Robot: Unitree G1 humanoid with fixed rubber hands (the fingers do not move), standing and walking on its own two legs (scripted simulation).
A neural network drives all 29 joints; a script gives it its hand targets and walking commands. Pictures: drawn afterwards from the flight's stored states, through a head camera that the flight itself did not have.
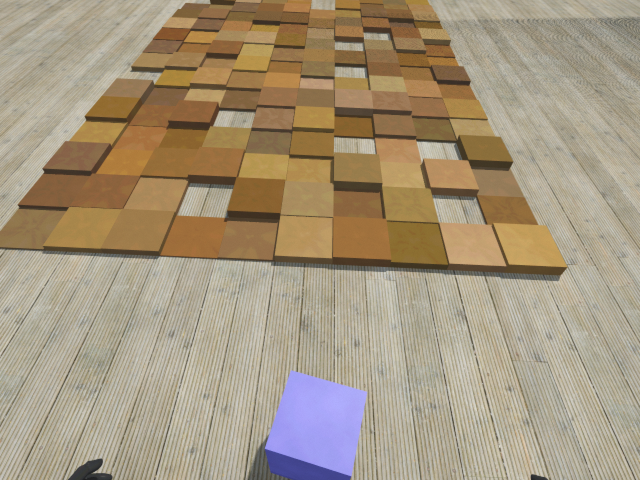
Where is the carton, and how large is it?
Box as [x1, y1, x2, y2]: [265, 370, 366, 479]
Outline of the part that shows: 291,370 265,446 270,471 292,479 349,479 353,465 366,392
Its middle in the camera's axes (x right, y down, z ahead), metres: +0.00 +0.53 +1.05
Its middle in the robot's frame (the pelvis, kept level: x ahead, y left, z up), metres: +0.37 -0.02 -0.66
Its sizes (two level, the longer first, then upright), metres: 0.210 0.200 0.250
